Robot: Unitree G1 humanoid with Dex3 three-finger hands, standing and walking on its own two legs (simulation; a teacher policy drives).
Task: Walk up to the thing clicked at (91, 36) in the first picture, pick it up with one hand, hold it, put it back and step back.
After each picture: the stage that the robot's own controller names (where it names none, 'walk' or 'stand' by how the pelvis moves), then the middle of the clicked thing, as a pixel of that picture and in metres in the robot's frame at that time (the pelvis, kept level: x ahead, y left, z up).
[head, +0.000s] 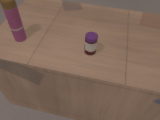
stand; (90, 43) +0.68 -0.05 -0.10
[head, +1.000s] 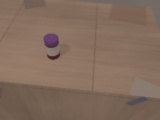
walk; (52, 47) +0.58 +0.18 -0.07
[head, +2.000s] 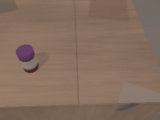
walk; (28, 59) +0.48 +0.23 -0.06
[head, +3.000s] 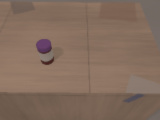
walk; (45, 52) +0.56 +0.17 -0.09
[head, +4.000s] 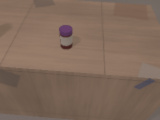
stand; (66, 37) +0.68 +0.09 -0.06
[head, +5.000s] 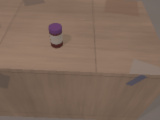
walk; (56, 36) +0.68 +0.12 -0.05
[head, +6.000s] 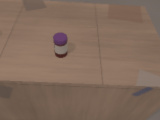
stand; (60, 45) +0.62 +0.11 -0.08
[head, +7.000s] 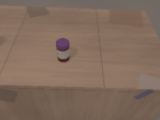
stand; (63, 50) +0.62 +0.10 -0.10
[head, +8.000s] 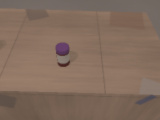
stand; (63, 55) +0.59 +0.10 -0.10
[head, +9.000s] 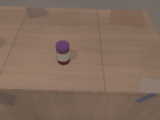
stand; (63, 53) +0.60 +0.10 -0.10
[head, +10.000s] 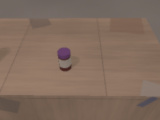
rise first; (64, 59) +0.60 +0.12 -0.10
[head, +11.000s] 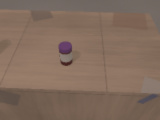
go down; (65, 53) +0.61 +0.11 -0.09
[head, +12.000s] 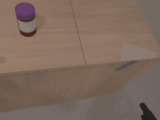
go down; (26, 20) +0.60 +0.12 -0.03
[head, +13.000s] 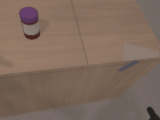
approach; (30, 24) +0.61 +0.12 -0.02
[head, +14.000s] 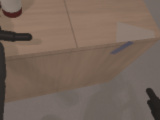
close; out of the picture +0.64 +0.12 +0.03
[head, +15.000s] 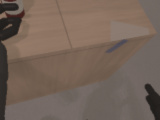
close; (11, 1) +0.63 +0.10 +0.02
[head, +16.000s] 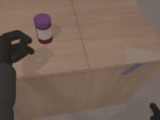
lift; (43, 29) +0.62 +0.09 -0.01
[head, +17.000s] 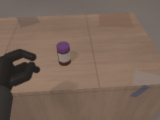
lift; (63, 54) +0.63 +0.08 -0.06
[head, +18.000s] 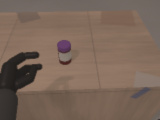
hold; (64, 52) +0.61 +0.07 -0.07
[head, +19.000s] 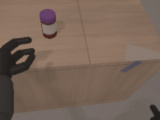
go down; (48, 24) +0.64 +0.08 -0.04
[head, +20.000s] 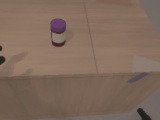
stand; (58, 33) +0.62 +0.06 -0.03
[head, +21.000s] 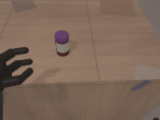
close; (62, 43) +0.62 +0.08 -0.05
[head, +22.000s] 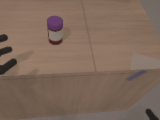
close; (55, 31) +0.62 +0.07 -0.03
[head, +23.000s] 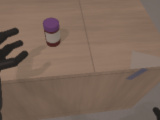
go down; (52, 33) +0.61 +0.08 -0.03
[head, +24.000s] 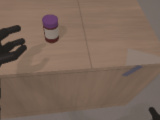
hold; (51, 29) +0.64 +0.08 -0.04
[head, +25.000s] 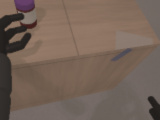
close; (26, 12) +0.63 +0.09 +0.01
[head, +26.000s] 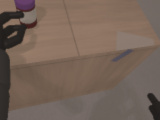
hold; (26, 11) +0.63 +0.09 +0.01
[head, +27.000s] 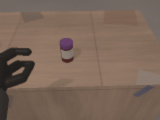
close; (66, 50) +0.63 +0.07 -0.05
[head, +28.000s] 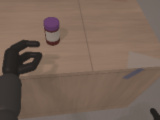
hold; (52, 31) +0.62 +0.08 -0.04
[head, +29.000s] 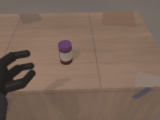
close; (65, 52) +0.62 +0.08 -0.06
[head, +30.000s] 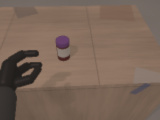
close; (63, 48) +0.62 +0.08 -0.06
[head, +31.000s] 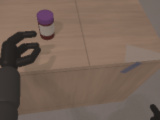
hold; (46, 25) +0.63 +0.08 -0.03
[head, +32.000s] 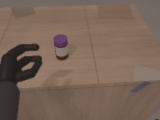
close; (61, 47) +0.62 +0.08 -0.05
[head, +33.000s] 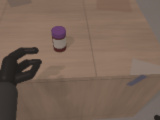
close; (59, 39) +0.63 +0.08 -0.05
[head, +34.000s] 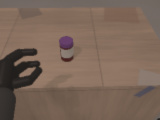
close; (66, 49) +0.61 +0.07 -0.05
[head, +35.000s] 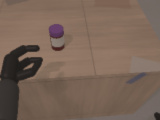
hold; (57, 38) +0.63 +0.08 -0.05
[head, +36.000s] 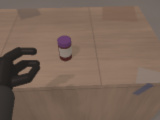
crouch; (65, 48) +0.62 +0.07 -0.05
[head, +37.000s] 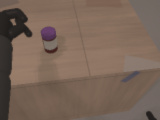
crouch; (49, 40) +0.62 +0.09 -0.06
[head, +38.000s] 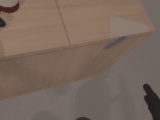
lower; out of the picture +0.63 +0.10 +0.02
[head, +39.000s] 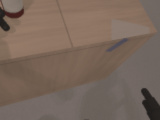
lower; out of the picture +0.63 +0.10 +0.03
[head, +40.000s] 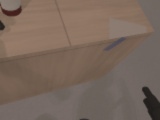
lower; out of the picture +0.64 +0.10 +0.03
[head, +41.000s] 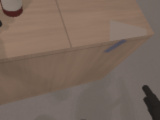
lower; out of the picture +0.63 +0.10 +0.03
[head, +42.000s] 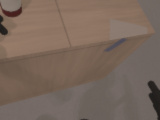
lower; out of the picture +0.63 +0.10 +0.03
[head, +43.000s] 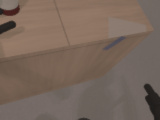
open; out of the picture +0.64 +0.10 +0.03
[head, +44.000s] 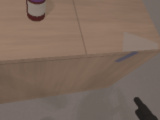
sink last; (36, 3) +0.63 +0.08 +0.01
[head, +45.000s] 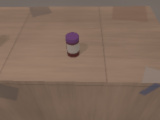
sink last; (72, 45) +0.64 +0.08 -0.04
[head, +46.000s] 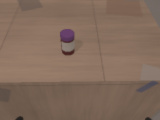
stand; (67, 42) +0.62 +0.08 -0.04
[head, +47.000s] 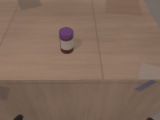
stand; (66, 41) +0.62 +0.08 -0.03
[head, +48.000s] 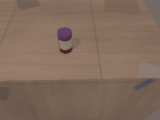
stand; (65, 41) +0.62 +0.08 -0.04
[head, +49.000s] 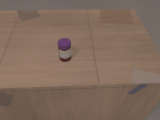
stand; (64, 50) +0.64 +0.09 -0.09
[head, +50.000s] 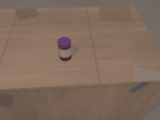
stand; (65, 49) +0.63 +0.09 -0.10
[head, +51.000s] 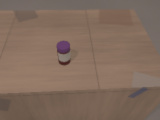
stand; (63, 53) +0.60 +0.10 -0.10
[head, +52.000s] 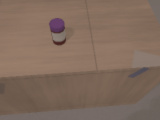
walk; (58, 32) +0.62 +0.12 -0.08
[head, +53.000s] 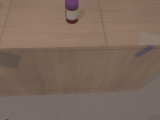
walk; (71, 11) +0.76 +0.05 -0.06
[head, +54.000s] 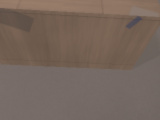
walk; out of the picture +1.05 +0.01 -0.07
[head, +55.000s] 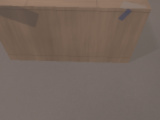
stand; out of the picture +1.23 +0.06 -0.08
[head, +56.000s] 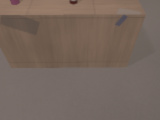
stand; out of the picture +1.25 +0.07 -0.09
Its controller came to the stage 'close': yes
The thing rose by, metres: 0.00
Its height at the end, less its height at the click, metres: +0.00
